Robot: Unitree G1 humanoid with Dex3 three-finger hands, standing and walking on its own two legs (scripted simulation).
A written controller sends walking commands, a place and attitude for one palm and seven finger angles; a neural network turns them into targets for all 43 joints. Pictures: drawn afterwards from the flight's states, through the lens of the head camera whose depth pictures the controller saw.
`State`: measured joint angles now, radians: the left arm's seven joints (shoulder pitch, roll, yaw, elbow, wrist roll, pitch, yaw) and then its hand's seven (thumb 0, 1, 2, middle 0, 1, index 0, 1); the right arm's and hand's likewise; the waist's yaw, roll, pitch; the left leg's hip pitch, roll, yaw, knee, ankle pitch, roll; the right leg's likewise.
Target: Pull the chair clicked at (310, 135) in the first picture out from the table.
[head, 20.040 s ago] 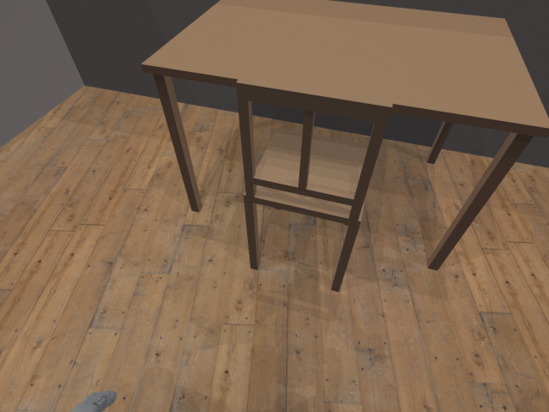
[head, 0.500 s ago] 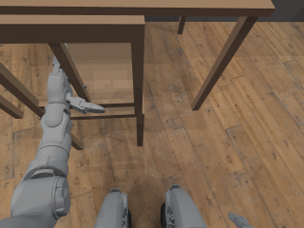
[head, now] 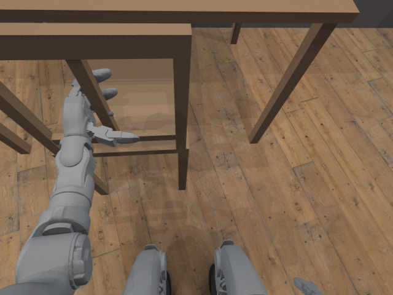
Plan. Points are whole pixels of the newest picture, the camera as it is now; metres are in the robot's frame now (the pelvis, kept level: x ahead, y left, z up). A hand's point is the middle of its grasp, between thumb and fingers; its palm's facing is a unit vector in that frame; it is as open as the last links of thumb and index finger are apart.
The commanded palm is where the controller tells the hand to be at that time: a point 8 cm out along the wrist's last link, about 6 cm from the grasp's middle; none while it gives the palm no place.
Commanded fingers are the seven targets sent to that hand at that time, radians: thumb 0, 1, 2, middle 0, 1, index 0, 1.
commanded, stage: hook a spindle and tug to test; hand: left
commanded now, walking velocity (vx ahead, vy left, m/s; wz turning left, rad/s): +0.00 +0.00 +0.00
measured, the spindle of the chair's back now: (99, 103) +0.49 +0.18 +0.02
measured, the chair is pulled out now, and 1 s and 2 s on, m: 0.00 0.02 0.14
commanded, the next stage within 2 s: step backward, pulling the chair out in 1.04 s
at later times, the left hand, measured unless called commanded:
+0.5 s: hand (110, 112) +0.47 +0.16 +0.03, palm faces +0.06 -1.00 -0.03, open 5.3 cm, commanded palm +0.43 +0.19 +0.03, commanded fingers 0.00 0.90 0.90 -0.50 -1.45 -0.50 -1.45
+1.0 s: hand (111, 123) +0.44 +0.15 +0.03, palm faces +0.02 -1.00 -0.02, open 5.3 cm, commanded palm +0.40 +0.20 +0.03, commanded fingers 0.00 0.90 0.90 -0.50 -1.45 -0.50 -1.45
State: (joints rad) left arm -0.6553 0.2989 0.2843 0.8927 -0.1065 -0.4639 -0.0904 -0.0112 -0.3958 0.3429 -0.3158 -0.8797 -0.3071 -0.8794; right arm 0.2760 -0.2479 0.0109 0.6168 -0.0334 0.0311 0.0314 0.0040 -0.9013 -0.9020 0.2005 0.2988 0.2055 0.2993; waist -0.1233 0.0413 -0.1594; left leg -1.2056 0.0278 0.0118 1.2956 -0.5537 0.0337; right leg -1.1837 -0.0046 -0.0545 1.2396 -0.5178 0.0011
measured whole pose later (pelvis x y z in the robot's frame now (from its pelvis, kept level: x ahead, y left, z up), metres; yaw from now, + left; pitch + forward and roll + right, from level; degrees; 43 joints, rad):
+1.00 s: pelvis +0.03 +0.00 +0.01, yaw +0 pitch +26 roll -2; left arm -0.42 0.25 0.22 0.65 -0.14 -0.45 -0.10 0.01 0.72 0.77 -0.44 -1.45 -0.43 -1.45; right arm 0.25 -0.24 0.00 0.58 -0.02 0.03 0.04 0.00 -0.90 -0.90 0.20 0.30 0.20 0.30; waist -0.10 0.03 -0.17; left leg -1.12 0.03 0.02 1.24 -0.58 0.03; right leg -1.10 0.00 -0.04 1.19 -0.54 0.00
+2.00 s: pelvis -0.03 -0.01 +0.11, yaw +0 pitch +6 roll -1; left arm -0.46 0.17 0.05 1.00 -0.09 -0.22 0.10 0.06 0.68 0.74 -0.33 -1.13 -0.50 -1.45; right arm 0.20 -0.25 0.00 0.68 0.07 0.10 -0.12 0.00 -0.90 -0.90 0.20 0.30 0.21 0.30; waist -0.08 0.04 0.10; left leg -0.48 0.02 0.04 0.58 -0.22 0.01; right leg -0.47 0.01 -0.03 0.53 -0.17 0.00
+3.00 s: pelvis -0.20 -0.02 +0.11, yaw -1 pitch +1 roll -1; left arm -0.49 0.22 0.07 0.97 -0.06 -0.15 0.10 0.04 0.63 0.76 -0.32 -1.18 -0.50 -1.45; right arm 0.16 -0.27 -0.01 0.69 0.05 0.04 -0.11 0.01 -0.90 -0.90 0.20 0.30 0.20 0.30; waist -0.08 0.02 0.19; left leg -0.46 0.01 -0.06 0.72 -0.37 -0.04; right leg -0.41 -0.03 -0.04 0.55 -0.16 0.01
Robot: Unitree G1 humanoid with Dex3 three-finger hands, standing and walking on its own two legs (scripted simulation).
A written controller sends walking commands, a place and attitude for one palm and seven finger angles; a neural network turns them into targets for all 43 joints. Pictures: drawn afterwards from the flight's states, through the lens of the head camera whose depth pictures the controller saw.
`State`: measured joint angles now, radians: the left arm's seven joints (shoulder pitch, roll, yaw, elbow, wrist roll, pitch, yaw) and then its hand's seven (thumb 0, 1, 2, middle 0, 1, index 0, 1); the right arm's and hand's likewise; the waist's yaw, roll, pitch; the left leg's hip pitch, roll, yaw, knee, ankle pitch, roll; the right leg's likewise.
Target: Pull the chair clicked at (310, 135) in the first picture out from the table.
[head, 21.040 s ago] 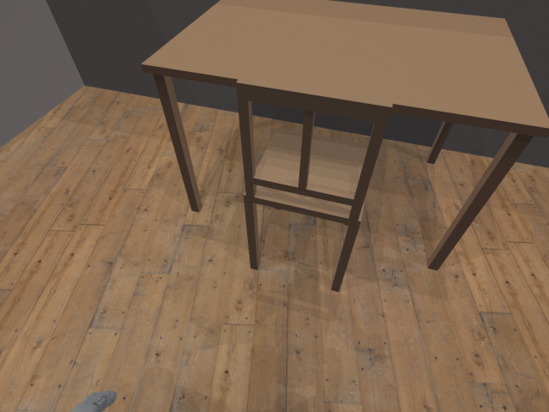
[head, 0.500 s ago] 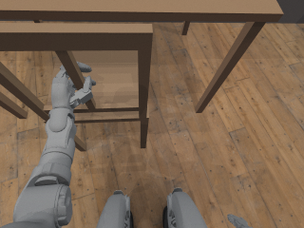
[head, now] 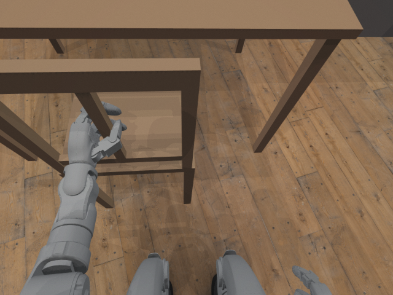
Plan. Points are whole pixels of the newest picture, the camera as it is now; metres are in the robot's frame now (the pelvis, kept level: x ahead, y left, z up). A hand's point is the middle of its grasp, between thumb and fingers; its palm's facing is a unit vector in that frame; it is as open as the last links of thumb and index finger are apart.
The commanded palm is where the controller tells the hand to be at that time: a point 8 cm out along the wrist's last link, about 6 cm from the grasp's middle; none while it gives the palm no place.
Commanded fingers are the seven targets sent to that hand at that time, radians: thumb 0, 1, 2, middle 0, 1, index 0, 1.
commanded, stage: hook a spindle and tug to test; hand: left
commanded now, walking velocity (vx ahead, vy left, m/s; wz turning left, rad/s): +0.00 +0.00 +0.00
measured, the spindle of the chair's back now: (106, 129) +0.44 +0.18 +0.01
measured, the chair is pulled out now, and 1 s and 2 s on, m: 0.02 0.14 0.30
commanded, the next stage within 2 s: step backward, pulling the chair out in 0.04 s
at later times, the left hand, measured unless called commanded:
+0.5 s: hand (117, 148) +0.39 +0.15 +0.03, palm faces +0.02 -0.99 -0.13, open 5.4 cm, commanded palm +0.37 +0.20 +0.04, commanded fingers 0.00 0.90 0.90 -0.50 -1.45 -0.50 -1.45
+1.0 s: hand (129, 189) +0.31 +0.12 +0.03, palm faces +0.03 -0.99 -0.14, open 5.4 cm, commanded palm +0.30 +0.17 +0.04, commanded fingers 0.00 0.90 0.90 -0.50 -1.45 -0.50 -1.45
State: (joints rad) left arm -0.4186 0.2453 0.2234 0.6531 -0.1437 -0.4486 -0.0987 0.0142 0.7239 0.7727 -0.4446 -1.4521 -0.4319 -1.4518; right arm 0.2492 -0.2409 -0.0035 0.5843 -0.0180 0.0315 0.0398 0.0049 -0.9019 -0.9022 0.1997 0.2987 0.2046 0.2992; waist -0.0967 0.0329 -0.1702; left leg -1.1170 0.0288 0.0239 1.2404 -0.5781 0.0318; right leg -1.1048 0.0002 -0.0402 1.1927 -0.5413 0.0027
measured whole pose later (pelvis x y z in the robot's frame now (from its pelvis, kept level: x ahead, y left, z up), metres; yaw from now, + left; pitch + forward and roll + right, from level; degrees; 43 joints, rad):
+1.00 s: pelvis -0.05 -0.01 +0.10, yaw +0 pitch +6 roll -1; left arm -0.46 0.17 0.05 1.00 -0.09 -0.22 0.10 0.06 0.68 0.74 -0.33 -1.13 -0.50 -1.45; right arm 0.20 -0.25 0.00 0.68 0.07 0.10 -0.12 0.00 -0.90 -0.90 0.20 0.30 0.21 0.30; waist -0.08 0.04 0.10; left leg -0.48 0.02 0.04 0.58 -0.22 0.01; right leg -0.47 0.01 -0.03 0.53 -0.17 0.00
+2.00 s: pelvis -0.22 -0.03 +0.10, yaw -1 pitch +1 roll -1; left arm -0.49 0.22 0.07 0.97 -0.06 -0.15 0.10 0.04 0.63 0.76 -0.32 -1.18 -0.50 -1.45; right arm 0.16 -0.27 -0.01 0.69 0.05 0.04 -0.11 0.01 -0.90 -0.90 0.20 0.30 0.20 0.30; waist -0.08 0.02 0.19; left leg -0.46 0.01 -0.06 0.72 -0.37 -0.04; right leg -0.41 -0.03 -0.04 0.55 -0.16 0.01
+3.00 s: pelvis -0.45 -0.01 +0.10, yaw +0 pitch -1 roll +0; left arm -0.38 0.15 0.01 0.90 -0.05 -0.09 0.09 0.06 0.64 0.76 -0.28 -1.22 -0.50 -1.45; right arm 0.20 -0.24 0.02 0.71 0.04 0.01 -0.12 0.01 -0.90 -0.90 0.20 0.30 0.21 0.30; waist -0.05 0.02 0.16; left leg -0.33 0.01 -0.03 0.57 -0.21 -0.01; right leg -0.36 -0.02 0.00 0.58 -0.23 0.02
